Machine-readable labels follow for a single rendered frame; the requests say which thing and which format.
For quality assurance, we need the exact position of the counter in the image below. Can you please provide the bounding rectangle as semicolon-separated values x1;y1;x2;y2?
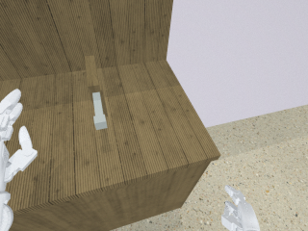
0;0;220;231

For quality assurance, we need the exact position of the left robot forearm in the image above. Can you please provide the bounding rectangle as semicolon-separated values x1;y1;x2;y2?
0;191;13;231

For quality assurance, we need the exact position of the left robot hand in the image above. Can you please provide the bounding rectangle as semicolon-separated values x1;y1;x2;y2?
0;89;38;192

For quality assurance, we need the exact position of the right robot hand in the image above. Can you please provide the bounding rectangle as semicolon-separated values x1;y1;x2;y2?
221;185;260;231

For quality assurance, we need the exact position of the tap lever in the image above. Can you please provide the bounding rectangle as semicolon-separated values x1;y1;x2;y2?
92;92;108;130

